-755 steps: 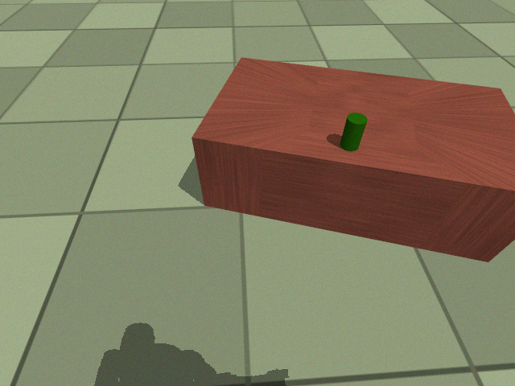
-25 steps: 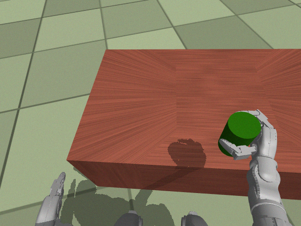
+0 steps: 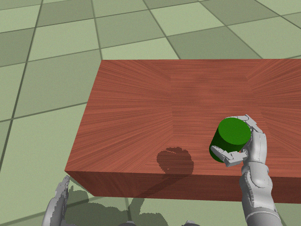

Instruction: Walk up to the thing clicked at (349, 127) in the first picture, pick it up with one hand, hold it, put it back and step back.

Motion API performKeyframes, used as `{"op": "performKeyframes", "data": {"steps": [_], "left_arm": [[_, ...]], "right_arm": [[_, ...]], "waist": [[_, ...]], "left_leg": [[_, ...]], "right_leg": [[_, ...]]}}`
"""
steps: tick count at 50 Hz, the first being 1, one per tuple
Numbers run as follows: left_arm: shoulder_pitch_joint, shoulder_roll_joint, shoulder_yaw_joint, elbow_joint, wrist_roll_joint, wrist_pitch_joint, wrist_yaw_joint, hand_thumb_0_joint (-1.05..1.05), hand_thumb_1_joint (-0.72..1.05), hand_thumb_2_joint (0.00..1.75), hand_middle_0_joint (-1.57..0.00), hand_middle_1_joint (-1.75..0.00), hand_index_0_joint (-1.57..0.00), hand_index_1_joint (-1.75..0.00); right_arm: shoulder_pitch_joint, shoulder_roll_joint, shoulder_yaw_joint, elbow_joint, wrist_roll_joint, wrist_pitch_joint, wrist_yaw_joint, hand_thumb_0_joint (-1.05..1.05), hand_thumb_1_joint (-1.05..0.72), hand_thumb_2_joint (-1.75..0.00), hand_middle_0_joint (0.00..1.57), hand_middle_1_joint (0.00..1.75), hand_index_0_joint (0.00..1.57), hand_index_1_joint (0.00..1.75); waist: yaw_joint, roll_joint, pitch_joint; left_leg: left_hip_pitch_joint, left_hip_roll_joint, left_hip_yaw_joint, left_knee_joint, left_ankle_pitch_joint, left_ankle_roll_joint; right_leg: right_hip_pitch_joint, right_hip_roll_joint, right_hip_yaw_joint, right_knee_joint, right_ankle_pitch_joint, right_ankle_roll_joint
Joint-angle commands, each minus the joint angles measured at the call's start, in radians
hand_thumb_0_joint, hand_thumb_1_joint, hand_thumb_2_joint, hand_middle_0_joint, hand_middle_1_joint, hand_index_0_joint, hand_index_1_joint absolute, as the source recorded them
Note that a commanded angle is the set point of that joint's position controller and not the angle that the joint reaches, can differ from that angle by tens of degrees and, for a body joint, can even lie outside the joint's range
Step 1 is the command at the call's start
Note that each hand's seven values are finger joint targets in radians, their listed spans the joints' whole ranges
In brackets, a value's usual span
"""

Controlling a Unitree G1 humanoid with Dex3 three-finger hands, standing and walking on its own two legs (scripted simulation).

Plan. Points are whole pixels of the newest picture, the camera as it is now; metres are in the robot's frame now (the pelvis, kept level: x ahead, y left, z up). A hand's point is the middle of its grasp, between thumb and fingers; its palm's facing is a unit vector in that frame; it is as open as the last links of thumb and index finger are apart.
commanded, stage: lift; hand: right
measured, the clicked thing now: (227, 141) +0.35 -0.18 +0.02
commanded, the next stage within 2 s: hold in 0.10 s
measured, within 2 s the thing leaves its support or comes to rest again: neither
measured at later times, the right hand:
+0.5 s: hand (232, 140) +0.34 -0.18 +0.06, palm faces +0.20 +0.98 +0.00, open 10.4 cm
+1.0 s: hand (234, 141) +0.33 -0.18 +0.06, palm faces +0.20 +0.98 +0.00, open 10.4 cm
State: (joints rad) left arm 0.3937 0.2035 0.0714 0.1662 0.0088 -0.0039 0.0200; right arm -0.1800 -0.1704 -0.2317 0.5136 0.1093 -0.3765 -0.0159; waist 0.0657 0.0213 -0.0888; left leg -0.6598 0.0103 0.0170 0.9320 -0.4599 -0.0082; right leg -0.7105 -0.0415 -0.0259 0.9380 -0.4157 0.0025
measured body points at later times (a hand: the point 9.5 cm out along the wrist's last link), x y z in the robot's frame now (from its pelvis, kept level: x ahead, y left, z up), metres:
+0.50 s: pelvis +0.01 +0.00 +0.01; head +0.05 -0.01 +0.46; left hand +0.16 +0.27 -0.04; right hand +0.32 -0.23 +0.06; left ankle +0.00 +0.12 -0.69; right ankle +0.03 -0.12 -0.69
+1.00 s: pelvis +0.00 +0.00 +0.02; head +0.03 -0.01 +0.47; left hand +0.15 +0.26 -0.03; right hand +0.31 -0.23 +0.06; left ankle +0.00 +0.12 -0.69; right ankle +0.03 -0.12 -0.69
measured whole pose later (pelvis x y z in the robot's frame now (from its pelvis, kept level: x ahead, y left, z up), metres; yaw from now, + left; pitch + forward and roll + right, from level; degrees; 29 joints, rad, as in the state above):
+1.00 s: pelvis +0.00 +0.00 +0.02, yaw +0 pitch +6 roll +0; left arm 0.34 0.21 0.10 0.31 -0.01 -0.01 0.04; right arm -0.10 -0.15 -0.19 0.43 0.13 -0.32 -0.04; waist 0.05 0.01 -0.06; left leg -0.51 0.02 0.00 0.80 -0.41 -0.01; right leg -0.55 -0.03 -0.04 0.80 -0.36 0.00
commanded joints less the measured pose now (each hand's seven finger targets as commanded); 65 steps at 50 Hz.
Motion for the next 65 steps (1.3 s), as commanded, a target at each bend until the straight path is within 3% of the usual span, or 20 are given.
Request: {"op": "performKeyframes", "data": {"steps": [1, 3, 4, 5, 6, 13, 14, 15, 18, 19, 21, 23, 28, 35, 40, 47, 54, 63, 64, 65], "left_arm": [[0.005, 0.166, 0.116, -0.182, -0.006, -0.050, 0.019, 0.00, -0.54, 0.04, -0.04, -0.05, -0.04, -0.05], [0.006, 0.160, 0.113, -0.158, -0.005, -0.048, 0.020, 0.00, -0.54, 0.04, -0.04, -0.05, -0.04, -0.05], [-0.014, 0.135, 0.083, -0.165, -0.007, -0.049, 0.019, 0.00, -0.55, 0.05, -0.04, -0.05, -0.04, -0.05], [-0.030, 0.095, 0.046, -0.168, -0.009, -0.051, 0.015, 0.00, -0.55, 0.05, -0.04, -0.05, -0.04, -0.05], [-0.038, 0.115, 0.068, -0.160, -0.010, -0.050, 0.021, 0.00, -0.55, 0.05, -0.04, -0.05, -0.04, -0.05], [0.000, 0.152, 0.110, -0.097, -0.014, -0.040, 0.025, 0.00, -0.53, 0.04, -0.04, -0.05, -0.04, -0.05], [0.002, 0.143, 0.099, -0.084, -0.011, -0.039, 0.025, 0.00, -0.53, 0.04, -0.04, -0.05, -0.05, -0.05], [-0.005, 0.157, 0.117, -0.089, -0.013, -0.040, 0.023, 0.00, -0.53, 0.04, -0.04, -0.05, -0.05, -0.05], [-0.035, 0.117, 0.074, -0.092, -0.014, -0.045, 0.018, 0.00, -0.53, 0.04, -0.04, -0.06, -0.05, -0.05], [-0.040, 0.135, 0.092, -0.100, -0.018, -0.045, 0.022, 0.00, -0.54, 0.04, -0.04, -0.06, -0.05, -0.05], [-0.063, 0.150, 0.099, -0.106, -0.017, -0.047, 0.027, 0.00, -0.54, 0.05, -0.04, -0.06, -0.05, -0.05], [-0.076, 0.171, 0.120, -0.090, -0.016, -0.048, 0.034, 0.00, -0.54, 0.05, -0.05, -0.06, -0.05, -0.05], [-0.055, 0.122, 0.074, -0.047, -0.018, -0.047, 0.038, 0.00, -0.53, 0.04, -0.05, -0.06, -0.05, -0.05], [-0.057, 0.137, 0.093, -0.013, -0.019, -0.054, 0.039, 0.00, -0.53, 0.04, -0.05, -0.06, -0.05, -0.05], [-0.066, 0.180, 0.125, -0.066, -0.017, -0.060, 0.039, 0.00, -0.53, 0.04, -0.05, -0.06, -0.05, -0.05], [-0.120, 0.154, 0.101, -0.044, -0.019, -0.067, 0.036, 0.00, -0.53, 0.04, -0.05, -0.06, -0.05, -0.05], [-0.113, 0.139, 0.086, -0.033, -0.014, -0.079, 0.036, 0.00, -0.53, 0.04, -0.05, -0.06, -0.05, -0.05], [-0.088, 0.161, 0.115, 0.013, -0.014, -0.086, 0.039, 0.00, -0.53, 0.04, -0.05, -0.06, -0.05, -0.05], [-0.106, 0.134, 0.085, 0.008, -0.014, -0.087, 0.036, 0.00, -0.53, 0.04, -0.05, -0.06, -0.06, -0.05], [-0.093, 0.174, 0.124, -0.012, -0.016, -0.089, 0.043, 0.00, -0.53, 0.04, -0.05, -0.06, -0.05, -0.05]], "right_arm": [[-0.334, -0.172, -0.057, -0.364, 0.029, -0.089, -0.006, 0.00, -0.13, -1.32, 1.26, 1.44, 1.31, 1.44], [-0.282, -0.102, -0.007, -0.306, 0.032, -0.078, -0.008, 0.00, -0.14, -1.35, 1.29, 1.48, 1.34, 1.48], [-0.326, -0.142, -0.037, -0.377, 0.040, -0.088, -0.012, 0.00, -0.15, -1.34, 1.28, 1.46, 1.33, 1.46], [-0.250, -0.069, 0.014, -0.271, 0.033, -0.078, -0.006, 0.00, -0.12, -1.34, 1.27, 1.46, 1.32, 1.46], [-0.331, -0.140, -0.038, -0.367, 0.038, -0.088, -0.015, 0.00, -0.11, -1.32, 1.25, 1.44, 1.31, 1.44], [-0.233, -0.114, 0.002, -0.304, 0.032, -0.064, -0.002, 0.00, -0.07, -1.31, 1.23, 1.43, 1.29, 1.43], [-0.273, -0.159, -0.031, -0.370, 0.037, -0.069, -0.003, 0.00, -0.07, -1.32, 1.24, 1.44, 1.29, 1.44], [-0.223, -0.117, 0.002, -0.338, 0.036, -0.057, 0.000, 0.00, -0.05, -1.32, 1.22, 1.43, 1.28, 1.43], [-0.230, -0.089, 0.011, -0.369, 0.045, -0.053, -0.003, 0.00, -0.05, -1.33, 1.23, 1.44, 1.29, 1.44], [-0.265, -0.132, -0.023, -0.429, 0.050, -0.059, -0.010, 0.00, -0.07, -1.32, 1.23, 1.43, 1.29, 1.43], [-0.240, -0.097, 0.019, -0.405, 0.048, -0.053, -0.010, 0.00, -0.05, -1.33, 1.23, 1.45, 1.29, 1.45], [-0.261, -0.127, 0.001, -0.438, 0.046, -0.056, -0.020, 0.00, -0.05, -1.34, 1.23, 1.45, 1.29, 1.45], [-0.236, -0.132, -0.001, -0.408, 0.040, -0.046, -0.023, 0.00, -0.05, -1.34, 1.23, 1.46, 1.30, 1.46], [-0.258, -0.087, 0.040, -0.347, 0.040, -0.029, -0.016, 0.00, -0.08, -1.35, 1.24, 1.46, 1.31, 1.46], [-0.214, -0.098, 0.023, -0.364, 0.045, -0.024, -0.009, 0.00, -0.06, -1.35, 1.24, 1.46, 1.31, 1.46], [-0.262, -0.143, -0.022, -0.389, 0.048, -0.049, -0.026, 0.00, -0.06, -1.34, 1.24, 1.46, 1.30, 1.46], [-0.243, -0.084, 0.054, -0.384, 0.042, -0.067, -0.006, 0.00, -0.05, -1.32, 1.23, 1.44, 1.29, 1.44], [-0.247, -0.122, -0.001, -0.380, 0.047, -0.071, -0.022, 0.00, -0.11, -1.36, 1.26, 1.47, 1.32, 1.47], [-0.228, -0.118, -0.002, -0.360, 0.045, -0.070, -0.021, 0.00, -0.09, -1.36, 1.26, 1.47, 1.32, 1.47], [-0.282, -0.146, -0.013, -0.423, 0.049, -0.075, -0.023, 0.00, -0.10, -1.34, 1.25, 1.45, 1.31, 1.45]], "waist": [[-0.001, -0.075, -0.366], [0.007, -0.047, -0.311], [-0.011, -0.050, -0.313], [-0.011, -0.020, -0.295], [-0.020, -0.021, -0.325], [-0.012, -0.045, -0.266], [-0.021, -0.074, -0.271], [-0.011, -0.075, -0.280], [-0.026, -0.039, -0.283], [-0.028, -0.037, -0.308], [-0.015, -0.018, -0.294], [-0.023, -0.018, -0.298], [-0.031, -0.040, -0.248], [-0.010, -0.048, -0.196], [-0.014, 0.001, -0.293], [-0.035, -0.004, -0.243], [-0.015, -0.031, -0.256], [-0.024, -0.042, -0.251], [-0.034, -0.035, -0.242], [-0.014, -0.015, -0.274]], "left_leg": [[0.117, -0.018, -0.007, -0.139, 0.336, 0.005], [0.096, -0.022, 0.005, -0.139, 0.324, 0.005], [0.115, -0.020, 0.004, -0.144, 0.325, 0.005], [0.124, -0.018, 0.002, -0.146, 0.335, 0.001], [0.140, -0.015, -0.005, -0.150, 0.345, 0.001], [0.123, -0.014, -0.006, -0.172, 0.300, 0.006], [0.129, -0.012, -0.009, -0.175, 0.308, 0.006], [0.130, -0.014, -0.007, -0.172, 0.325, 0.007], [0.157, -0.013, 0.000, -0.176, 0.348, 0.001], [0.171, -0.014, -0.001, -0.177, 0.357, 0.002], [0.169, -0.017, 0.002, -0.184, 0.346, 0.002], [0.184, -0.014, -0.001, -0.192, 0.345, 0.002], [0.182, -0.010, -0.007, -0.212, 0.329, 0.003], [0.153, -0.013, 0.002, -0.226, 0.294, 0.006], [0.219, -0.017, 0.009, -0.221, 0.384, 0.000], [0.219, -0.014, -0.002, -0.248, 0.303, 0.002], [0.207, -0.017, -0.002, -0.249, 0.292, 0.007], [0.192, -0.019, 0.007, -0.243, 0.292, 0.006], [0.203, -0.017, 0.005, -0.242, 0.305, 0.004], [0.208, -0.019, 0.004, -0.249, 0.306, 0.002]], "right_leg": [[0.305, 0.024, 0.011, -0.129, 0.270, -0.013], [0.288, 0.020, 0.020, -0.139, 0.270, -0.012], [0.281, 0.022, 0.019, -0.140, 0.268, -0.012], [0.265, 0.025, 0.015, -0.135, 0.271, -0.017], [0.275, 0.024, 0.013, -0.131, 0.276, -0.018], [0.282, 0.026, 0.007, -0.173, 0.236, -0.016], [0.289, 0.026, 0.003, -0.169, 0.243, -0.015], [0.310, 0.026, 0.004, -0.172, 0.262, -0.014], [0.302, 0.027, 0.007, -0.170, 0.285, -0.016], [0.319, 0.026, 0.009, -0.173, 0.295, -0.015], [0.328, 0.024, 0.012, -0.184, 0.288, -0.016], [0.330, 0.026, 0.010, -0.190, 0.279, -0.017], [0.325, 0.029, 0.002, -0.204, 0.260, -0.017], [0.338, 0.023, 0.008, -0.233, 0.229, -0.011], [0.376, 0.022, 0.011, -0.221, 0.330, -0.016], [0.342, 0.027, 0.005, -0.242, 0.237, -0.018], [0.364, 0.024, 0.005, -0.249, 0.227, -0.015], [0.369, 0.022, 0.015, -0.254, 0.231, -0.011], [0.362, 0.024, 0.011, -0.246, 0.244, -0.012], [0.383, 0.023, 0.012, -0.248, 0.240, -0.015]]}}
